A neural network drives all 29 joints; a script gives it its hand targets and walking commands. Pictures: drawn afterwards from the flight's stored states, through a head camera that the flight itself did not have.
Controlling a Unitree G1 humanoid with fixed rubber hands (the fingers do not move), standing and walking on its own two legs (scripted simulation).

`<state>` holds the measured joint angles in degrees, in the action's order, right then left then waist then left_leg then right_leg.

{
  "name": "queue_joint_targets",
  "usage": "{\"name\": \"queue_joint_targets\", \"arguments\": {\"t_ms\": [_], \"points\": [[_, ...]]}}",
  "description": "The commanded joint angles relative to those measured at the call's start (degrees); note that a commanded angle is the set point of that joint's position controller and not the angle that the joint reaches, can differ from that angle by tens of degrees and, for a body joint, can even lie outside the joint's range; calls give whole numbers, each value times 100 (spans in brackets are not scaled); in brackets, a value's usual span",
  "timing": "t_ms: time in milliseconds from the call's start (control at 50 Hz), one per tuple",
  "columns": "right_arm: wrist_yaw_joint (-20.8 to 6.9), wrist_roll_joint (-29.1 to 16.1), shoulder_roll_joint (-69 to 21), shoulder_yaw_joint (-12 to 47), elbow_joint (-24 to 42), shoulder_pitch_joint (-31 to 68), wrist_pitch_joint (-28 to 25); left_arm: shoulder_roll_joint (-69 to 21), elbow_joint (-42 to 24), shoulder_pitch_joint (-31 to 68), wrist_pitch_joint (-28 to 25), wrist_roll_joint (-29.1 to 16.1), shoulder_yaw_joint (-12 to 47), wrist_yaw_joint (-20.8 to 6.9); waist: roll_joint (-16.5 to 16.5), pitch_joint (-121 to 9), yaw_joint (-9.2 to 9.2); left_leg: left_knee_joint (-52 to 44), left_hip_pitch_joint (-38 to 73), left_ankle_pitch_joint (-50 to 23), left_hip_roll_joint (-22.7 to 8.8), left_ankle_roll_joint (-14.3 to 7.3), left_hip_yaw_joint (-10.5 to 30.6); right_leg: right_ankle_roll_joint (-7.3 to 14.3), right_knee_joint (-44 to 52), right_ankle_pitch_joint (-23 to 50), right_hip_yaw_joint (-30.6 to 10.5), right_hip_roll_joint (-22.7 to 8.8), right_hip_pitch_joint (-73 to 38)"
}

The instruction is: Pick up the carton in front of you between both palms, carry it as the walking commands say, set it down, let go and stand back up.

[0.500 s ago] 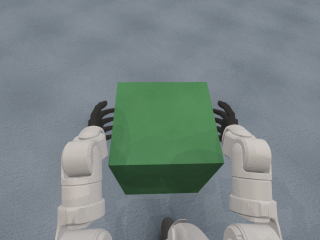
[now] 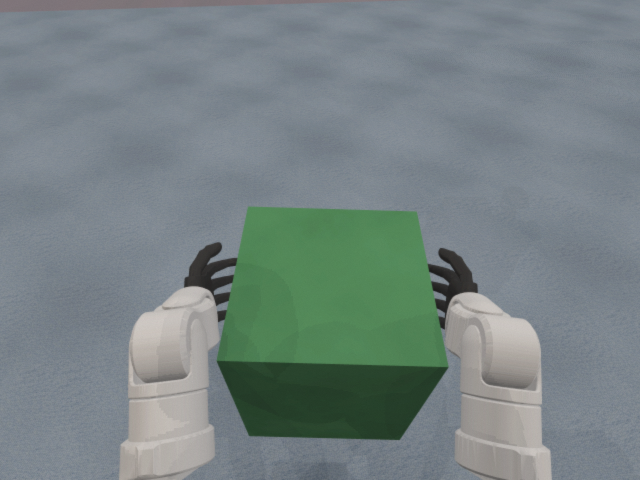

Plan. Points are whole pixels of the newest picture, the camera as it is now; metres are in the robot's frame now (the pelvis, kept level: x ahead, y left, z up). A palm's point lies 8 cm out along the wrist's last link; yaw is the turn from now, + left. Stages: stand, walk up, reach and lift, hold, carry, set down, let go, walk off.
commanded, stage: carry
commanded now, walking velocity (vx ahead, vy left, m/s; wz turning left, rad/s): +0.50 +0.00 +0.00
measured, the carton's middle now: (328, 330) +0.32 +0.00 +0.03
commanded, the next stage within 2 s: none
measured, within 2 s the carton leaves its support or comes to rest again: neither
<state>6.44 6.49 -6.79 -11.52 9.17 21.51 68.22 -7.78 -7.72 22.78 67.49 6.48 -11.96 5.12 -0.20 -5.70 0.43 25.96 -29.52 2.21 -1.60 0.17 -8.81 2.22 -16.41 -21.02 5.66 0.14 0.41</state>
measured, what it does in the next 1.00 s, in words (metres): walks ahead: left foot, then right foot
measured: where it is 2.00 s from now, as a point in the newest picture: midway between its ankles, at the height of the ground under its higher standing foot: (328, 276)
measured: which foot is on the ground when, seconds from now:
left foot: up 0.00-0.02, down 0.04-0.50, up 0.52-0.92, down 0.94-1.00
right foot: down 0.00-0.06, up 0.08-0.48, down 0.50-0.98, up 1.00-1.00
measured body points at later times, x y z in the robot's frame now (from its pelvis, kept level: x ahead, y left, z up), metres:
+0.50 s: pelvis +0.31 -0.01 -0.01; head +0.28 -0.02 +0.44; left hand +0.59 +0.13 +0.09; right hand +0.58 -0.17 +0.08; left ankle +0.14 +0.10 -0.74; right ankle +0.43 -0.12 -0.74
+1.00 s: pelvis +0.62 +0.01 -0.01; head +0.60 +0.02 +0.44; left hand +0.90 +0.15 +0.07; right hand +0.90 -0.15 +0.08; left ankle +0.71 +0.09 -0.74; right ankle +0.45 -0.11 -0.71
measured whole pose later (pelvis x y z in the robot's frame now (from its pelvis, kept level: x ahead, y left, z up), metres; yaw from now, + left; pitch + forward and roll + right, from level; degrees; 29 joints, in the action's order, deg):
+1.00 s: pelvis +0.62 +0.01 -0.01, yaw -2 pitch +4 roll +1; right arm 5.2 6.7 -7.7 -5.7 17.3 9.8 69.2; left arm -7.5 -19.6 8.9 70.0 6.8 -6.7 4.8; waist -2.5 -7.6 -0.3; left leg 30.5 -25.5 7.6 -3.0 -3.6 -13.8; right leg -2.1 -41.0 -26.5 8.2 -6.9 6.7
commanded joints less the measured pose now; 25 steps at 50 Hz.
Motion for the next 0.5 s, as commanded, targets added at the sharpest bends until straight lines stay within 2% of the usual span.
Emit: {"name": "queue_joint_targets", "arguments": {"t_ms": [0,20,40,60,80,100,120,140,160,200,240,280,340,400,440,460,480], "points": [[-1497,-2299,-5774,4450,252,2775,10,-5440,-363,2366,109,-2141,4203,-1514,-745,-1735,-28,-593,2067,-197,314,-124,-544,56,-1621,5026,288,-870,-285],[-1539,-2287,-5745,4459,325,2475,0,-5361,-498,2279,98,-2125,4275,-1524,-341,-2101,-160,-478,3331,75,-420,-277,304,-127,-2639,3446,341,-776,708],[-1547,-2178,-5547,4391,297,2353,-57,-5496,-690,2325,142,-2206,4424,-1546,1030,-2622,-204,-502,4712,401,-1896,-1202,2847,-329,-4229,1889,195,-241,2461],[-1559,-2205,-5644,4466,318,2146,-92,-5500,-773,2262,125,-2241,4514,-1579,1537,-2339,-195,-951,4905,4,-2243,-1581,3783,-268,-5088,-589,-183,198,3717],[-1585,-2279,-5752,4531,569,2120,-108,-5578,-821,2166,71,-2252,4571,-1580,1167,-2132,-179,-941,4650,-189,-2198,-1577,3333,-150,-5573,-714,-538,-135,4038],[-1613,-2365,-5951,4598,736,2058,-131,-5579,-966,2050,15,-2255,4598,-1564,602,-2041,-171,-961,4302,-365,-2076,-1396,2859,-109,-5414,-450,-629,-393,4005],[-1637,-2425,-6035,4635,942,1986,-167,-5629,-1132,1899,-33,-2266,4646,-1545,287,-1833,-142,-1113,3848,-400,-1962,-1156,2404,-111,-4971,-130,-636,-587,3849],[-1647,-2466,-6034,4648,1108,1923,-181,-5787,-1194,1719,-61,-2292,4697,-1532,274,-1725,-126,-1345,3431,-81,-1807,-966,2024,-139,-4406,82,-600,-692,3560],[-1658,-2522,-5999,4702,1248,1908,-186,-5798,-1300,1645,-92,-2299,4745,-1511,444,-1727,-127,-1436,3255,-2,-1687,-875,1705,-177,-4048,201,-429,-623,3317],[-1694,-2574,-5803,4729,1384,1662,-162,-5708,-1368,1301,-118,-2247,4781,-1455,690,-1663,-125,-1560,3164,147,-1544,-878,1307,-275,-3486,328,-188,-528,3204],[-1730,-2570,-5603,4721,1414,1432,-121,-5579,-1411,1084,-102,-2183,4786,-1406,777,-1468,-126,-1646,3212,120,-1431,-887,1014,-356,-2800,688,-10,-542,3341],[-1745,-2539,-5397,4688,1413,1264,-67,-5426,-1461,967,-53,-2162,4783,-1381,820,-1222,-136,-1626,3214,-236,-1305,-815,750,-381,-2199,1091,170,-503,3343],[-1720,-2458,-5105,4608,1420,1129,27,-5173,-1551,934,66,-2189,4771,-1380,848,-912,-157,-1577,3245,-668,-1232,-734,497,-329,-1668,1561,404,-422,3233],[-1672,-2345,-4913,4526,1338,1066,137,-4946,-1519,956,206,-2232,4718,-1409,889,-592,-174,-1386,3302,-869,-1206,-642,343,-233,-1262,1726,565,-392,3032],[-1643,-2295,-4799,4504,1275,1198,204,-4804,-1430,1021,282,-2244,4655,-1429,873,-584,-115,-842,3150,-1298,-1165,-519,142,-142,-975,1564,808,-232,2341],[-1628,-2290,-4752,4502,1244,1275,240,-4744,-1332,995,308,-2241,4603,-1435,706,-757,-42,-153,2849,-1619,-985,-395,-155,-110,-803,1368,1039,-18,1531],[-1613,-2286,-4685,4501,1186,1290,272,-4700,-1230,997,328,-2230,4548,-1445,487,-1096,14,801,2134,-1412,-810,-208,-357,-42,-880,1117,779,-187,333]]}}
